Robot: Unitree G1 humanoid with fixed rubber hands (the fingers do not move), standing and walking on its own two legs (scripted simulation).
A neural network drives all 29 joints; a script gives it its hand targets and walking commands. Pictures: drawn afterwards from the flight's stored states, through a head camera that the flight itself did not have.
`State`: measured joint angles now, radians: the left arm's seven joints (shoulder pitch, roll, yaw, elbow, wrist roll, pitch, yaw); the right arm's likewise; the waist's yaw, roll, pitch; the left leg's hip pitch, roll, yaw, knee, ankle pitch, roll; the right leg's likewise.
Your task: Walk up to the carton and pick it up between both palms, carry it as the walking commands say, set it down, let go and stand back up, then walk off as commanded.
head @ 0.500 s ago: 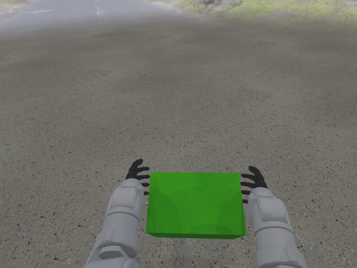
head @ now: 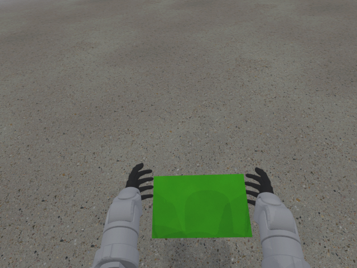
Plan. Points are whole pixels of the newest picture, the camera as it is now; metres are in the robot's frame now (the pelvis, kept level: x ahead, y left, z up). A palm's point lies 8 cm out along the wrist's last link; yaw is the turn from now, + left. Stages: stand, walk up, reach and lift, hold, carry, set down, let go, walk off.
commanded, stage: set down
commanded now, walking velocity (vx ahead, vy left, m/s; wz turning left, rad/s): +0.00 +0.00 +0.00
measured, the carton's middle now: (198, 208) +0.30 -0.02 -0.10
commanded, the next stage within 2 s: none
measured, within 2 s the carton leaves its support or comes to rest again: neither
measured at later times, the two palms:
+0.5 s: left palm (144, 201) +0.31 +0.13 -0.08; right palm (258, 207) +0.29 -0.18 -0.08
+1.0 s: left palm (149, 213) +0.33 +0.13 -0.17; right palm (248, 212) +0.32 -0.18 -0.17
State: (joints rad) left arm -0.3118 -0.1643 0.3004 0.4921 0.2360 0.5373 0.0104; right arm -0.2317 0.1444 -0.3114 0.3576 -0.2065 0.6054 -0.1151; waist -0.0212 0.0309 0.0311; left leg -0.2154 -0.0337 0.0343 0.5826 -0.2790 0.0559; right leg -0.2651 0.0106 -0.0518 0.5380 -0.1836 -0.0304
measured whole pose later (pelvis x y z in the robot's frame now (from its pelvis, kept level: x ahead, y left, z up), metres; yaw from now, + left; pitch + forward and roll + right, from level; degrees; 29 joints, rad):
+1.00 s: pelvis -0.04 -0.03 -0.12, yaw +1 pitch +29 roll +2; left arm -0.53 -0.10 0.40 0.64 0.18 0.23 0.08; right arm -0.46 0.19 -0.34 0.46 -0.19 0.30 -0.20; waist -0.01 0.00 -0.20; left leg -1.30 -0.01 0.04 1.23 -0.43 0.02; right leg -1.37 0.00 -0.07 1.20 -0.33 -0.08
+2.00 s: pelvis -0.06 -0.01 -0.27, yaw +1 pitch +39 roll +3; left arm -0.76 -0.01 0.27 0.74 -0.01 0.17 0.23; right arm -0.74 -0.01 -0.26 0.67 -0.01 0.20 -0.19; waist -0.04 0.02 -0.18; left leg -1.92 -0.07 0.06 1.80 -0.56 0.04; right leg -2.00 0.00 -0.03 1.75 -0.43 -0.06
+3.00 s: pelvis -0.10 -0.01 -0.38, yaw +0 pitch +22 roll +4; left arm -1.31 0.23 0.07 1.03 -0.24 0.13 0.26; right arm -1.33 -0.33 0.08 1.06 0.30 0.10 -0.23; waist -0.05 0.02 0.52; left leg -1.99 -0.07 0.11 2.19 -0.59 0.03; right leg -2.10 0.03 -0.01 2.12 -0.40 -0.06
